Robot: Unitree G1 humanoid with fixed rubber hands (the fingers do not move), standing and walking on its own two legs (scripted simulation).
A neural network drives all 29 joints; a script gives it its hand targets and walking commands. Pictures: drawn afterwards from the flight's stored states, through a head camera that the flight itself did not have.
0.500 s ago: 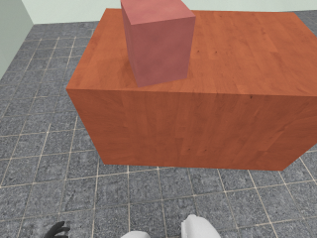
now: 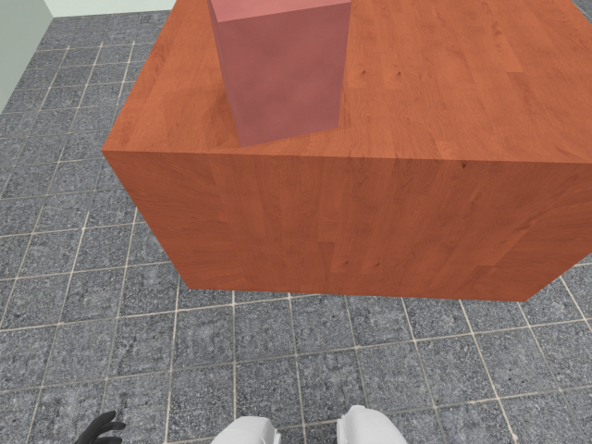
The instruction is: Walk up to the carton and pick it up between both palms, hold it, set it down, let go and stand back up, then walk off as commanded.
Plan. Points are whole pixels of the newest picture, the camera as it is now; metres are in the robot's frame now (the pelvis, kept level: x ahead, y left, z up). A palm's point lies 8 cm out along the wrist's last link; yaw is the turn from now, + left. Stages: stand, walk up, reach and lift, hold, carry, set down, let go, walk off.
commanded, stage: walk off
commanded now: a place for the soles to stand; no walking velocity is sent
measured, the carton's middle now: (275, 55) +0.76 +0.07 +0.08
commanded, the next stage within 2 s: stand in 0.52 s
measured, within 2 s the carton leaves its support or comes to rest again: neither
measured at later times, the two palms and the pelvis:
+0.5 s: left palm out of the picture +0.08 +0.32 -0.11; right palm out of the picture +0.06 -0.29 -0.12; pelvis +0.00 +0.02 -0.01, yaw +0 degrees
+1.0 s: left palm out of the picture +0.09 +0.30 -0.11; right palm out of the picture +0.05 -0.30 -0.12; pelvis -0.01 +0.01 +0.00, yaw +0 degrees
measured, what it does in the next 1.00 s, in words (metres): stands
